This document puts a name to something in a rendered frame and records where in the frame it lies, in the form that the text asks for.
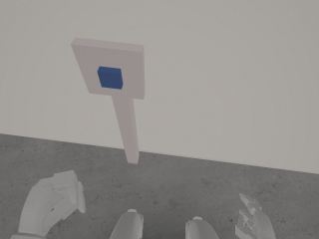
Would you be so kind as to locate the right robot thigh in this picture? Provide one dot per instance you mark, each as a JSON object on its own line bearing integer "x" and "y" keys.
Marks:
{"x": 199, "y": 229}

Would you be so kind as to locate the robot right hand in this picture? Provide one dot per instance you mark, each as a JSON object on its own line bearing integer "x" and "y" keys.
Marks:
{"x": 257, "y": 226}

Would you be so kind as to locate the robot left hand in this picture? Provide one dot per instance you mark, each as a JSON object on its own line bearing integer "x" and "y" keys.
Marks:
{"x": 63, "y": 192}

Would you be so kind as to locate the button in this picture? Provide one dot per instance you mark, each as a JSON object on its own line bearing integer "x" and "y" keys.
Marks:
{"x": 110, "y": 77}

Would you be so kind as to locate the panel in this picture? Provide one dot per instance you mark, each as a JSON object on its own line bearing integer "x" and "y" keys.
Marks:
{"x": 130, "y": 58}

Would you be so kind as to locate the robot right shin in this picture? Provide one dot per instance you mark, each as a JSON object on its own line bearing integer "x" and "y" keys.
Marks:
{"x": 197, "y": 217}

